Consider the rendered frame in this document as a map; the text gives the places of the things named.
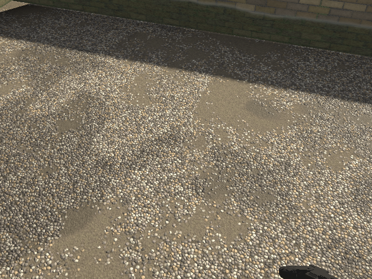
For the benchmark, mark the right robot hand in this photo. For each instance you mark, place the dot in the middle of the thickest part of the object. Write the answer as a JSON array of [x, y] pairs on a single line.
[[304, 272]]

